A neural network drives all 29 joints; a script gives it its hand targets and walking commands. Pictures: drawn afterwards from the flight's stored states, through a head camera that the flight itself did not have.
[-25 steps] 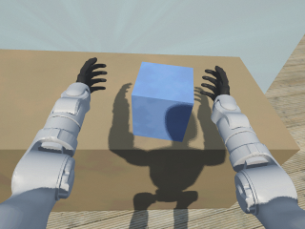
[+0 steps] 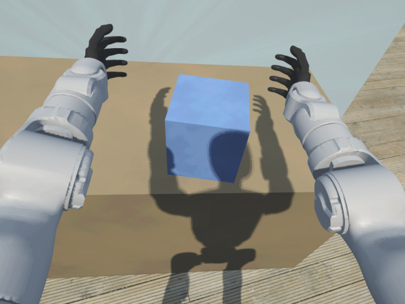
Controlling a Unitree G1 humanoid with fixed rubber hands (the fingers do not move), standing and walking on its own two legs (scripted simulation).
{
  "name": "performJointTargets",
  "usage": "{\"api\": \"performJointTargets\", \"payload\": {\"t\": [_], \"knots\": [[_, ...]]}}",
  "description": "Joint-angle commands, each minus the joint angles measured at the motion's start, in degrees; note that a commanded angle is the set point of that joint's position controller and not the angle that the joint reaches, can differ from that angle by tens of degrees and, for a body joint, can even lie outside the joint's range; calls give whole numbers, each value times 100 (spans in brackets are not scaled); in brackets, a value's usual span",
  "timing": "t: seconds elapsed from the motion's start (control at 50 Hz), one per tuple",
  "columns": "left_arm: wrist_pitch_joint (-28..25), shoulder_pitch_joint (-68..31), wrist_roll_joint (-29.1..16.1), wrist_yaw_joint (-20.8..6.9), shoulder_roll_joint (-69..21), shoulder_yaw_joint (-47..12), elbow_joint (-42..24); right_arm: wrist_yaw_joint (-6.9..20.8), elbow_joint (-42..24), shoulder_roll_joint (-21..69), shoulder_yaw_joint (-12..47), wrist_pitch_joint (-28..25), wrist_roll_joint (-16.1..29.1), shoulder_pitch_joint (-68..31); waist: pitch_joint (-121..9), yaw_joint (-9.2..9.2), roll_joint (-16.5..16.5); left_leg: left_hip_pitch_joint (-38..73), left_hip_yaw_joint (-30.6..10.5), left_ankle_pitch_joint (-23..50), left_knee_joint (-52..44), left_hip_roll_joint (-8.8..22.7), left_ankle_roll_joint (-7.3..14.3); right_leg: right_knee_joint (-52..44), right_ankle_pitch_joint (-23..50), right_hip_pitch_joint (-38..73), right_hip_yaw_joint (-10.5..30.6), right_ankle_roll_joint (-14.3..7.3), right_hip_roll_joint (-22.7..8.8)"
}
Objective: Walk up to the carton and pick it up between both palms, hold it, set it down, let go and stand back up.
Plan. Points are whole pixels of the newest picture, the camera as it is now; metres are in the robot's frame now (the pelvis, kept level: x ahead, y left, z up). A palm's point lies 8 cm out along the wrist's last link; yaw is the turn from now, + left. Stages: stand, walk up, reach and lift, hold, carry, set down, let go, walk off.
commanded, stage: reach and lift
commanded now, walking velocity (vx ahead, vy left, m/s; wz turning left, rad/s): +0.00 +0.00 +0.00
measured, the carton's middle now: (207, 129) +0.53 -0.05 +0.03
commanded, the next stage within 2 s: none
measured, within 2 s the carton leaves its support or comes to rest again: neither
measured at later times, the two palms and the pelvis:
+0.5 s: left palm (104, 101) +0.50 +0.17 +0.15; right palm (276, 110) +0.47 -0.18 +0.15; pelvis +0.00 +0.00 -0.01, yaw +1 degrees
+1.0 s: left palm (126, 113) +0.51 +0.14 +0.11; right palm (269, 127) +0.47 -0.18 +0.10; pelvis +0.00 +0.00 -0.01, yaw +0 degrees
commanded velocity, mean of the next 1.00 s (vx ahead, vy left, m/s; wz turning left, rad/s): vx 0.00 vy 0.00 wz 0.00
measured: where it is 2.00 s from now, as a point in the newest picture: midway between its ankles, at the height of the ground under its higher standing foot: outside the picture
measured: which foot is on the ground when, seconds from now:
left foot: down 0.00-1.00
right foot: down 0.00-1.00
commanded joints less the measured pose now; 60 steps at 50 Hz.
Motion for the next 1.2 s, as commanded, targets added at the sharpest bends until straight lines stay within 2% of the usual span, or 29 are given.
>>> {"api": "performJointTargets", "payload": {"t": [0.0, 0.02, 0.04, 0.14, 0.2, 0.28, 0.36, 0.44, 0.46, 0.54, 0.58, 0.7, 0.8, 0.82, 0.88, 0.92, 0.98, 1.06, 1.18], "knots": [[-197, -2535, -67, 18, 659, -66, -424, 31, -514, -715, -87, -109, -2, -2565, -2803, -52, 506, 496, 330, 1612, -93, -423, -72, 284, 1615, 1812, -189, -240, 296], [-219, -2555, -107, 4, 626, -110, -424, 36, -563, -704, -90, -124, -23, -2530, -2952, -44, 490, 553, 338, 1697, -71, -425, -70, 267, 1688, 1816, -182, -227, 299], [-218, -2515, -117, -20, 645, -69, -64, 35, -401, -701, -99, -101, -34, -2579, -2772, -68, 366, 403, 322, 1582, -89, -419, -37, 265, 1644, 1817, -160, -228, 276], [-383, -2405, -56, -55, 661, -105, 260, 24, -114, -555, -158, -160, -148, -2412, -2583, -83, 393, 187, 306, 1419, -215, -423, 0, 232, 1496, 1823, -155, -225, 233], [-578, -2270, -43, -76, 641, -30, 403, 38, -120, -460, -213, -308, -236, -2349, -2527, -20, 387, 158, 320, 1454, -206, -416, -11, 204, 1420, 1699, -179, -215, 224], [-869, -2128, 12, -56, 428, -54, 355, 83, -33, -341, -278, -544, -367, -2144, -2648, -32, 562, 239, 327, 1630, -84, -396, -95, 230, 1321, 1437, -232, -255, 210], [-1223, -2203, 58, -13, 292, -25, 2, 113, -298, -355, -448, -872, -582, -2152, -3233, -70, 701, 319, 334, 1978, 114, -397, -198, 343, 1617, 1343, -253, -237, 229], [-1476, -2028, 222, 14, 203, 122, 138, 156, -50, -317, -530, -1049, -725, -1895, -3282, -78, 725, 128, 331, 1960, 185, -395, -206, 461, 1624, 1281, -259, -231, 216], [-1543, -2012, 219, 21, 202, 133, 114, 171, -79, -301, -566, -1106, -731, -1888, -3391, -128, 734, 128, 319, 2002, 210, -386, -202, 457, 1635, 1246, -263, -234, 223], [-1888, -1863, 329, 60, 132, 223, 273, 249, 56, -281, -517, -1384, -709, -1760, -3593, -36, 848, 9, 317, 2239, 364, -388, -240, 641, 1858, 1106, -261, -222, 227], [-2009, -1748, 353, 64, 182, 344, 466, 274, 40, -263, -429, -1488, -692, -1726, -3546, 22, 720, -182, 349, 2176, 403, -401, -212, 752, 1923, 1189, -231, -195, 212], [-2304, -1705, 426, 68, 37, 445, 550, 281, -160, -157, -548, -1763, -893, -1806, -3976, -57, 525, -595, 377, 2139, 487, -442, -187, 988, 2294, 1338, -208, -129, 211], [-2397, -1795, 542, 85, -34, 563, 547, 298, -139, -120, -739, -1862, -1082, -1680, -4098, -99, 529, -582, 382, 2210, 552, -452, -222, 1043, 2390, 1261, -229, -129, 227], [-2394, -1752, 594, 84, -98, 592, 584, 298, -70, -61, -742, -1853, -1088, -1695, -4025, -62, 507, -603, 394, 2227, 547, -450, -230, 1060, 2415, 1280, -208, -142, 221], [-2391, -1818, 653, 87, -170, 621, 521, 307, -174, 21, -776, -1849, -1151, -1749, -4003, -59, 539, -588, 406, 2119, 488, -444, -219, 1004, 2197, 1227, -222, -143, 220], [-2353, -1811, 746, 123, -170, 769, 616, 303, -4, 53, -879, -1807, -1239, -1717, -3815, -32, 518, -554, 393, 2053, 475, -434, -214, 971, 2054, 1110, -219, -140, 229], [-2331, -1870, 811, 149, -293, 777, 494, 290, -185, 228, -978, -1771, -1301, -1803, -3856, -16, 558, -600, 427, 1939, 400, -440, -195, 943, 1954, 1136, -204, -152, 215], [-2233, -1859, 1026, 184, -334, 1071, 456, 248, -282, 385, -1129, -1675, -1484, -1819, -3716, 100, 497, -637, 470, 1838, 295, -447, -160, 889, 1900, 1315, -157, -141, 184], [-2104, -1809, 1453, 202, -519, 1625, 167, 196, -306, 745, -1532, -1581, -1983, -1613, -3475, 101, 341, -630, 535, 1746, 59, -455, -115, 787, 2016, 1688, -123, -124, 163]]}}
